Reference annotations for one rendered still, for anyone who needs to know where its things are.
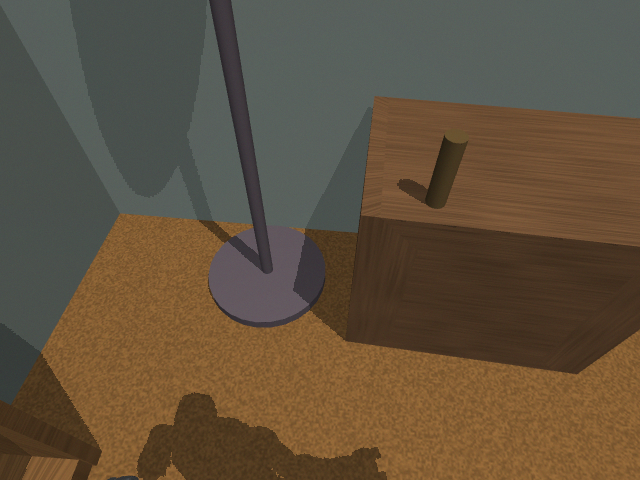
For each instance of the can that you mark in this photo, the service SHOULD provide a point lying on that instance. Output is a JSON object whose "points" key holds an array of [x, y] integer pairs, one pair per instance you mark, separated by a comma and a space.
{"points": [[450, 155]]}

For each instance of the coat stand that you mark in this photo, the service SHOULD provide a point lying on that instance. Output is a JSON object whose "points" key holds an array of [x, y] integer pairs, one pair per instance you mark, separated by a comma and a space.
{"points": [[269, 275]]}

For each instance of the bookshelf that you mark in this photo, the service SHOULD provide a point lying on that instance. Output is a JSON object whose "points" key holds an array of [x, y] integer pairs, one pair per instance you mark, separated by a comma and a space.
{"points": [[31, 449]]}

